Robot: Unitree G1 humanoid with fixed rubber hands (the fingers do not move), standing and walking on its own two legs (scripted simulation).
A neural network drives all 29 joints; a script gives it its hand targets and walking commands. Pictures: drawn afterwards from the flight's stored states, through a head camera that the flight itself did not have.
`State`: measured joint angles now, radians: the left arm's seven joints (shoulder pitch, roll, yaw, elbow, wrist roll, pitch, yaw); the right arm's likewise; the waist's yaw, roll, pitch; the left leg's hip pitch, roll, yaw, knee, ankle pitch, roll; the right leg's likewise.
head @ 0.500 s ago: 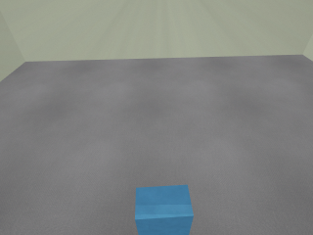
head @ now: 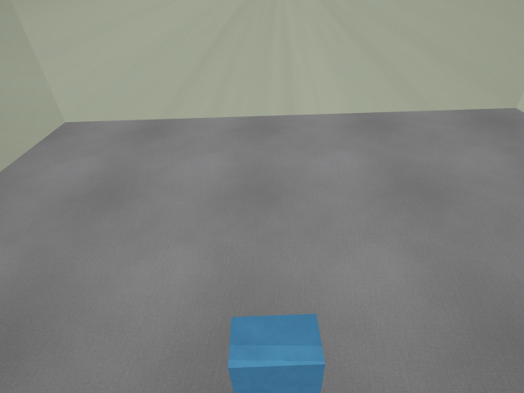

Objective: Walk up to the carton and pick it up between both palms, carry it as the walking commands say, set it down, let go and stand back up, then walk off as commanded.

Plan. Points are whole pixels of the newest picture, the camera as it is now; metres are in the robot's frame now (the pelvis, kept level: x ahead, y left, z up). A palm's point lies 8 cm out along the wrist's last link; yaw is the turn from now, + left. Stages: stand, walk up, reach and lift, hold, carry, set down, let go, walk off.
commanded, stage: walk off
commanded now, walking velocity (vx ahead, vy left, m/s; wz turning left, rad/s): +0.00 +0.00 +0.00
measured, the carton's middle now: (275, 361) +0.50 +0.00 -0.62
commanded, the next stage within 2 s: stand in 0.54 s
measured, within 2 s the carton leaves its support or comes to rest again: neither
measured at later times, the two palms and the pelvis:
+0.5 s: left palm out of the picture +0.00 +0.23 -0.10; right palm out of the picture +0.03 -0.28 -0.14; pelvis +0.00 -0.03 +0.01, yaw +8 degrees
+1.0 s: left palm out of the picture +0.05 +0.24 -0.15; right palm (349, 352) +0.29 -0.14 -0.14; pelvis +0.13 +0.03 -0.01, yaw +17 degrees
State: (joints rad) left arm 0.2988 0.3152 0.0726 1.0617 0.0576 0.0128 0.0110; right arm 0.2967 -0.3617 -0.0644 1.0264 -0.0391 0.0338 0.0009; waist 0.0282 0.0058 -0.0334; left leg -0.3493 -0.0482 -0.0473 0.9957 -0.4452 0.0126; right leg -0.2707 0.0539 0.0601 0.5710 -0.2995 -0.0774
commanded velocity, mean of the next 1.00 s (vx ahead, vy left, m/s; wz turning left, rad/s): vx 0.25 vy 0.00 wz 0.30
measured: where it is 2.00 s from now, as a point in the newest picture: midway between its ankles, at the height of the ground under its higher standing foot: outside the picture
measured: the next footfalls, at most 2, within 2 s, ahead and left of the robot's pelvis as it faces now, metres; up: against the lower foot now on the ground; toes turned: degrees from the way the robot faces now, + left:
left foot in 0.12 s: +0.00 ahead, +0.14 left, +0.00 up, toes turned -2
right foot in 0.38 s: +0.03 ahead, -0.11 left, +0.00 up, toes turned +4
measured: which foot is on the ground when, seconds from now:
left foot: up 0.00-0.10, down 0.12-0.38, up 0.40-0.82, down 0.84-1.00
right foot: down 0.00-0.14, up 0.16-0.36, down 0.38-0.84, up 0.86-1.00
